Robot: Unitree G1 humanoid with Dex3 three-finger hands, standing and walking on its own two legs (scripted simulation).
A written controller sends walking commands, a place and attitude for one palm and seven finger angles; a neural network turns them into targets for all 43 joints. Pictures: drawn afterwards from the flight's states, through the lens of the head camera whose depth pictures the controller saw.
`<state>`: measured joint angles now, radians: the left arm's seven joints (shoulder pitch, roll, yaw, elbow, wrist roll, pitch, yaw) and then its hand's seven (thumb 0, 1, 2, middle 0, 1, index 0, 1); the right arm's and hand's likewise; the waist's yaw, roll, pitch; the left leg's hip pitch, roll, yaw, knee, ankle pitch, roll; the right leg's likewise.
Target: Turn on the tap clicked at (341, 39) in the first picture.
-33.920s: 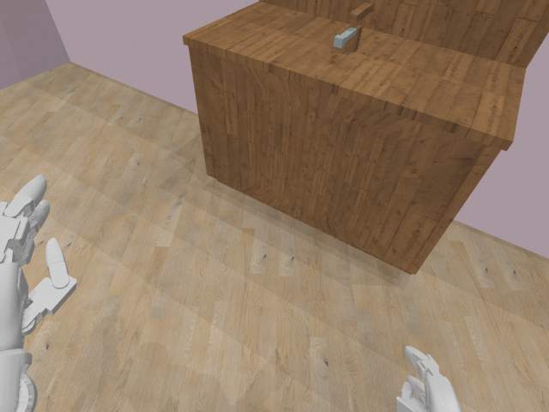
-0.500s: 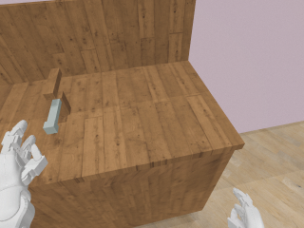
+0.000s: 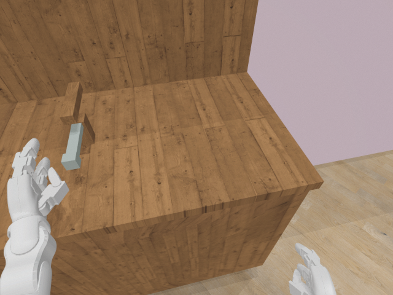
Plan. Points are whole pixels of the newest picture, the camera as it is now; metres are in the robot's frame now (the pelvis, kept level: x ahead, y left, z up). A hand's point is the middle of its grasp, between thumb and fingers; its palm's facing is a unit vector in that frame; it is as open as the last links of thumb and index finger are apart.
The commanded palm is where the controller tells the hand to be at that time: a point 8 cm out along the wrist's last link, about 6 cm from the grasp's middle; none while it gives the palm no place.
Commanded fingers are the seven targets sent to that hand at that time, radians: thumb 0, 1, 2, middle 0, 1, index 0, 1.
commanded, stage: reach beside the lever's end, fingers flat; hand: left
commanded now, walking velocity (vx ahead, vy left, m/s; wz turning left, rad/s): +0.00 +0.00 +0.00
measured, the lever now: (71, 161) +0.35 +0.31 +0.08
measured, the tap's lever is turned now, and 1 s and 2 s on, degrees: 0 0 13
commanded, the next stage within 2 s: push the lever round in 1.08 s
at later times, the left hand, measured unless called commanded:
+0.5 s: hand (60, 175) +0.30 +0.31 +0.09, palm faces +0.53 -0.84 -0.10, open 7.8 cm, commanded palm +0.26 +0.35 +0.09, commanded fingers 0.00 0.90 0.90 -0.15 -0.15 -0.15 -0.15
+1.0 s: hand (62, 175) +0.31 +0.32 +0.07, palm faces +0.53 -0.84 -0.09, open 7.8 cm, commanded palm +0.27 +0.35 +0.08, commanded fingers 0.00 0.90 0.90 -0.15 -0.15 -0.15 -0.15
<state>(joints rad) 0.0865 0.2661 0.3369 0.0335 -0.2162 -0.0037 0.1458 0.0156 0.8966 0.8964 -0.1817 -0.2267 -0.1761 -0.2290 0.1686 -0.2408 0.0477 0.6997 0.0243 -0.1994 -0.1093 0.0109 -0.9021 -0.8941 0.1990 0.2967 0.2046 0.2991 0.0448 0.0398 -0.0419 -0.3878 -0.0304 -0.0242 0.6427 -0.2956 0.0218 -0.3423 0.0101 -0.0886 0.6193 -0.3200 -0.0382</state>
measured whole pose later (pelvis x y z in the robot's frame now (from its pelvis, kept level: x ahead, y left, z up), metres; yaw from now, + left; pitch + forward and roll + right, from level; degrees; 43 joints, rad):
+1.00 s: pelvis +0.00 -0.01 -0.01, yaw -1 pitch +7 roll -1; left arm -0.14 0.38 0.49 0.48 -0.22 -0.17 0.02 0.01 0.90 0.90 -0.16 -0.15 -0.15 -0.15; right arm 0.25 -0.27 0.02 0.70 0.03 -0.13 -0.10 0.01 -0.90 -0.89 0.20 0.30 0.20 0.30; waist 0.00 0.04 -0.07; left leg -0.51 -0.01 -0.02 0.72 -0.32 0.02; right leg -0.46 0.03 -0.09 0.68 -0.33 -0.05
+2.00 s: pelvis +0.00 +0.00 -0.01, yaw +0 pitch +7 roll -1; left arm -0.16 0.29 0.38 0.42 -0.18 -0.17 0.14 0.01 0.90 0.90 -0.15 -0.15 -0.15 -0.15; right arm 0.23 -0.26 0.02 0.71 0.02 -0.12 -0.09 0.01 -0.90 -0.89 0.20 0.30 0.20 0.30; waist 0.00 0.03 -0.07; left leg -0.52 -0.02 -0.03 0.73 -0.33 0.02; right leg -0.46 0.02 -0.09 0.69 -0.34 -0.04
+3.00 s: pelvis +0.00 -0.02 -0.01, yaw +0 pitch +6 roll -1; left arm -0.25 0.12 0.26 0.40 -0.05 -0.09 0.57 0.02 0.92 0.91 -0.15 -0.15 -0.15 -0.15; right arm 0.19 -0.24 0.00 0.71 -0.02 -0.03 -0.05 0.01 -0.90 -0.89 0.20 0.30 0.20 0.30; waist -0.01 0.04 -0.10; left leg -0.50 -0.01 -0.04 0.72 -0.32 0.00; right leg -0.45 0.03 -0.10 0.69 -0.34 -0.06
